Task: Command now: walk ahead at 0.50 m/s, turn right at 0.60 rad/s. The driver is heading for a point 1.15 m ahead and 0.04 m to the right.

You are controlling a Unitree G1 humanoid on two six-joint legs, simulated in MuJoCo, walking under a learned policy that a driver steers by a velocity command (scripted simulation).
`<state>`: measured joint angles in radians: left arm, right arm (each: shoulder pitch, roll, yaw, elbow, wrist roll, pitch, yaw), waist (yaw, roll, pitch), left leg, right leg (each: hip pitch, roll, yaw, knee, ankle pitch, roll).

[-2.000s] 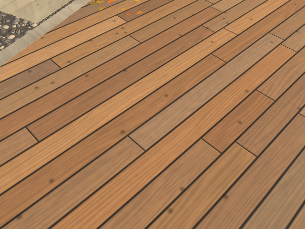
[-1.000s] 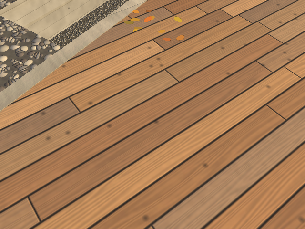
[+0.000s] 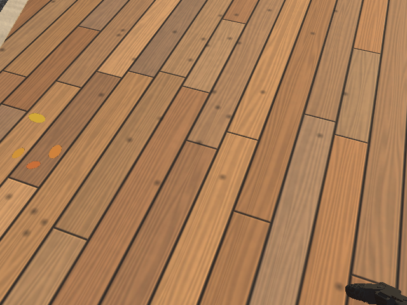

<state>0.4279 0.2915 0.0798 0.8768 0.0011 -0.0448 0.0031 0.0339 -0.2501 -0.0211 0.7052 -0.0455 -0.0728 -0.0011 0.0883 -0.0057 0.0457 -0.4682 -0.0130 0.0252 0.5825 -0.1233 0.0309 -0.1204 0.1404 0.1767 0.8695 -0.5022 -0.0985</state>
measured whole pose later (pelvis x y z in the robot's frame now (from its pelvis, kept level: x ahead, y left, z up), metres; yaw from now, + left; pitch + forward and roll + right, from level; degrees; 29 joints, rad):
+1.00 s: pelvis +0.52 -0.09 +0.00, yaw -13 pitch +1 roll -1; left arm 0.45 0.25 0.04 0.98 0.02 -0.07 0.00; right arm 0.06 -0.24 -0.02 0.76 -0.04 -0.05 0.03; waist 0.06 0.01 0.04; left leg -0.47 0.02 0.08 0.53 -0.11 0.09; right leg 0.12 0.06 -0.04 0.32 -0.43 -0.05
